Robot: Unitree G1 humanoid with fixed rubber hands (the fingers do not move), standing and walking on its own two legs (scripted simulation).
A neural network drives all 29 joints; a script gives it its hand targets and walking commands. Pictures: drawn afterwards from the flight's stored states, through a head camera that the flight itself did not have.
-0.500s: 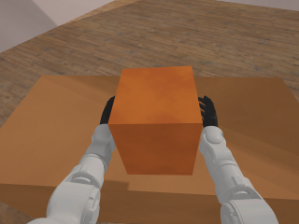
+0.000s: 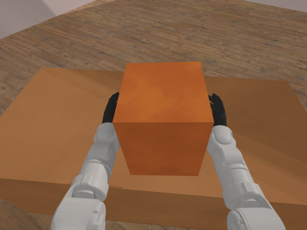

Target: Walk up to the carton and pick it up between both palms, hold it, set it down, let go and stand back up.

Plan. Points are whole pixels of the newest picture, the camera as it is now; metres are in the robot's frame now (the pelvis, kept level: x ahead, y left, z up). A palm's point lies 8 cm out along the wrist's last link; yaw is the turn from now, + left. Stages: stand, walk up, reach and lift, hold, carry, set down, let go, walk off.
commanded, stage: reach and lift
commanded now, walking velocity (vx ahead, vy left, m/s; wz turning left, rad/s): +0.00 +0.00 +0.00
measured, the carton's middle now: (163, 121) +0.38 -0.03 +0.06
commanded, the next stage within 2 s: hold in 1.46 s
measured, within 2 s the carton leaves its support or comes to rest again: neither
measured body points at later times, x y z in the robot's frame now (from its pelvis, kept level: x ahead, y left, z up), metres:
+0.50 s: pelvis +0.00 +0.00 +0.00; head -0.01 +0.02 +0.45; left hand +0.38 +0.13 +0.12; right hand +0.36 -0.17 +0.12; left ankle -0.03 +0.11 -0.74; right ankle +0.03 -0.13 -0.74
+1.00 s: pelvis -0.01 -0.01 +0.00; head -0.03 +0.02 +0.45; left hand +0.37 +0.13 +0.14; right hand +0.36 -0.17 +0.14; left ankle -0.03 +0.11 -0.74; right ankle +0.03 -0.13 -0.74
